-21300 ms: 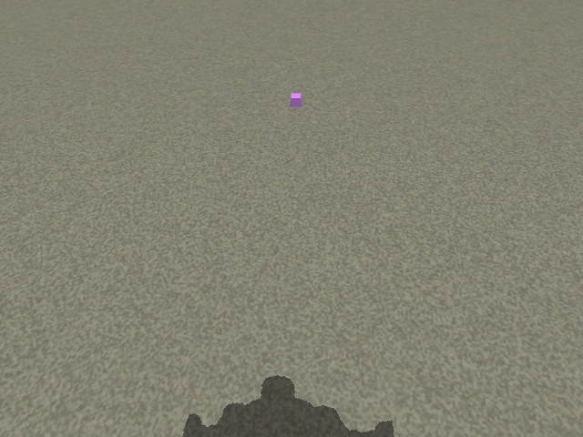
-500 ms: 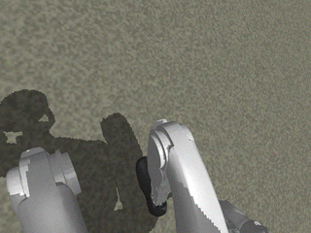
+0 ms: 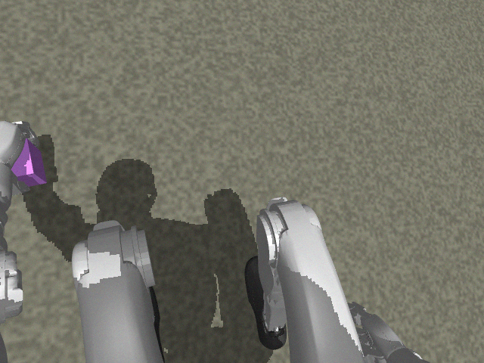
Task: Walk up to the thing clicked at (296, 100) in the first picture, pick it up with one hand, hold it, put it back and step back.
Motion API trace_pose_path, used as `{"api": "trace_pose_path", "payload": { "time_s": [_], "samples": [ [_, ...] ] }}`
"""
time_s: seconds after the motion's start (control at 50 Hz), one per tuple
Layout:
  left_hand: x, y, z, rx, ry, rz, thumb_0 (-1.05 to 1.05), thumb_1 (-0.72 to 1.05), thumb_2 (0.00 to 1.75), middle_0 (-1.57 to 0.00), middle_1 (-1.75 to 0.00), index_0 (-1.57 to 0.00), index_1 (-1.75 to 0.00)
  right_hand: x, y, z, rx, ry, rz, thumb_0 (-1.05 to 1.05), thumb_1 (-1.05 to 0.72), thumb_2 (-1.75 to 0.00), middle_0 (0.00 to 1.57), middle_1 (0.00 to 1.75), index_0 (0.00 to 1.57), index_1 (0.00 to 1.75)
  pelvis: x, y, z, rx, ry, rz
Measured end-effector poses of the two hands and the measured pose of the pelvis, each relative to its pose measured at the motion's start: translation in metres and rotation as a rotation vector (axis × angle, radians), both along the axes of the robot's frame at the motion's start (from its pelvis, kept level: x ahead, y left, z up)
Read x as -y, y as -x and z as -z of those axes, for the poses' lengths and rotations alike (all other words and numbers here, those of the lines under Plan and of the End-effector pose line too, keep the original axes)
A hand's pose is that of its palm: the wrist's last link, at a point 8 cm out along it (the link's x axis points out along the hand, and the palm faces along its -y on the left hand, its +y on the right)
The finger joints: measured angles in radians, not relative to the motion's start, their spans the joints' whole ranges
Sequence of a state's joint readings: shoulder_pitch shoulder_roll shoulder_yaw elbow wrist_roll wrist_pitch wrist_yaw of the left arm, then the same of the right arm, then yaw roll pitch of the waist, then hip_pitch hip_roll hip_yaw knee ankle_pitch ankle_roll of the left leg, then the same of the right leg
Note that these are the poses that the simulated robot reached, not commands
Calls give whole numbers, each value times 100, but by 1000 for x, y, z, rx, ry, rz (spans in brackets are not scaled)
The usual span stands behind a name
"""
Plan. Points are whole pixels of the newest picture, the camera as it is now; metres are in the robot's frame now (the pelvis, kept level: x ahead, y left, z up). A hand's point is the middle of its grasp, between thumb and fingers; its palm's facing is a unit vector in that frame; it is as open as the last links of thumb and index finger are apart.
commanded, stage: settle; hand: left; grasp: from above
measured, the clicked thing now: (16, 165) +0.43 +0.35 -0.19
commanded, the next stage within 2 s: lift in 0.08 s
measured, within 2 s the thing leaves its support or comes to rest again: neither
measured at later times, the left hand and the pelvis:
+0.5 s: hand out of the picture +0.40 +0.35 -0.10, palm faces -0.46 -0.14 -0.88, open 9.5 cm; pelvis -0.01 +0.00 +0.04, yaw +3 degrees
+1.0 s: hand out of the picture +0.33 +0.33 +0.08, palm faces -0.43 -0.16 -0.89, open 9.5 cm; pelvis -0.01 +0.00 +0.18, yaw +7 degrees
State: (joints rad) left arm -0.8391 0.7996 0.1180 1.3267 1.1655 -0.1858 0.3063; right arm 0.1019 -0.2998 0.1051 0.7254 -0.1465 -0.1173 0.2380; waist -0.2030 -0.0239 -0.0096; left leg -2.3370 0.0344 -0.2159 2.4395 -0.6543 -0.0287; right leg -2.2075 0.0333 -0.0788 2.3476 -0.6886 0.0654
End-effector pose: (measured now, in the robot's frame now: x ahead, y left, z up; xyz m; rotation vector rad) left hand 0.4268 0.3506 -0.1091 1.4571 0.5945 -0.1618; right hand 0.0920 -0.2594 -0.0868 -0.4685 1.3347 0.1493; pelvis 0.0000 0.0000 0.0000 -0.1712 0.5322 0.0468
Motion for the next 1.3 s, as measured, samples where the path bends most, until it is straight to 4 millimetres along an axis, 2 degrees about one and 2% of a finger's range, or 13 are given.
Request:
{"api": "trace_pose_path", "payload": {
  "time_s": [0.24, 0.36, 0.46, 0.56, 0.7, 0.86, 1.1, 1.3],
  "samples": [
    [1, 0, -25, 41, 3, 21, -1, 0, 62, -67, -69, -74, -59, 8, 17, -11, -18, 56, 66, 0, -90, -90, 20, 30, 20, 30, 1, 5, -9, -1, -9, -10],
    [1, 5, -40, 22, 4, 1, -1, 0, 62, -68, -67, -74, -59, 7, 22, -20, -15, 60, 112, 0, -90, -90, 20, 30, 20, 30, 1, 6, -20, -19, -14, -20],
    [1, 16, -58, -9, 10, 0, -1, 0, 62, -68, -67, -75, -58, 6, 20, -30, -4, 54, 145, 0, -90, -90, 20, 30, 20, 30, 1, 7, -34, -30, -22, -28],
    [1, 30, -85, -9, 10, 14, -1, -1, 62, -68, -67, -75, -58, 5, 10, -43, 30, 51, 159, 0, -89, -90, 20, 30, 20, 30, 1, 8, -51, -35, -31, -38],
    [2, 47, -130, 13, 15, 17, -1, -1, 62, -68, -68, -75, -58, 2, -14, -68, 110, 42, 155, 0, -89, -90, 20, 30, 20, 30, 1, 10, -80, -32, -38, -46],
    [8, 69, -187, 29, 28, 14, -1, 0, 62, -68, -69, -75, -58, -7, -42, -112, 199, 27, 160, 0, -89, -89, 20, 30, 20, 30, 0, 10, -125, -17, -47, -61],
    [26, 100, -291, 32, 43, 2, -1, 0, 61, -67, -69, -74, -58, -19, -68, -196, 278, -5, 175, 0, -89, -89, 20, 30, 20, 30, 1, 0, -214, 55, -85, -86],
    [44, 108, -377, 37, 45, -10, -1, 0, 61, -67, -70, -74, -59, -21, -76, -271, 329, -25, 217, 0, -89, -89, 20, 30, 20, 30, 1, -17, -291, 157, -121, -96]
  ]
}}
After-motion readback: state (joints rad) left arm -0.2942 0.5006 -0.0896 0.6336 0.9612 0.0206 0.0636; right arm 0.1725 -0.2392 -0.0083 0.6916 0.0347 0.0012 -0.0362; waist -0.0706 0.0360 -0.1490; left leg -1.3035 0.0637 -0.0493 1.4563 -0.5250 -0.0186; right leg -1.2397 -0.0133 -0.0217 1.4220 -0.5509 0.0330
